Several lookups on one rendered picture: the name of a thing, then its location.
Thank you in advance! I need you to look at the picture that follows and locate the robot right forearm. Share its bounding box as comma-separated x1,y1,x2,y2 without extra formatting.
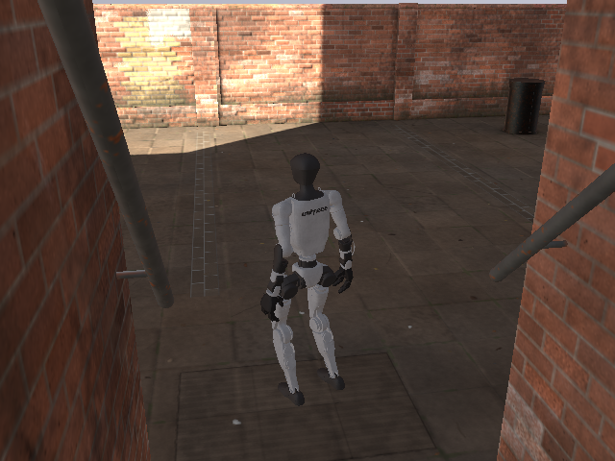
338,235,353,270

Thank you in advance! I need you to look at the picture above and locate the robot left foot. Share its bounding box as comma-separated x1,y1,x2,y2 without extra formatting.
278,382,305,406

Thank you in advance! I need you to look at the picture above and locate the robot left forearm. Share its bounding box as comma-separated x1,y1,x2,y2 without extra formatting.
266,244,288,297

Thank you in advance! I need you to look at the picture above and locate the right robot hand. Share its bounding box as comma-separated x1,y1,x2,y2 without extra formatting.
332,266,353,294

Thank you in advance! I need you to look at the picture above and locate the robot left thigh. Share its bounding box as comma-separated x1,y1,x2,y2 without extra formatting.
271,273,300,344

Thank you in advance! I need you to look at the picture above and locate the robot right upper arm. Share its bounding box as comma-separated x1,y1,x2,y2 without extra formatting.
321,190,351,240

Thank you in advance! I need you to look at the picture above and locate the robot left upper arm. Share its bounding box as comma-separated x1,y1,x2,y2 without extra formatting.
272,199,293,257

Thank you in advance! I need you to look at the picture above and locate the left robot hand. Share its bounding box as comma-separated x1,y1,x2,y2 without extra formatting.
260,293,283,322

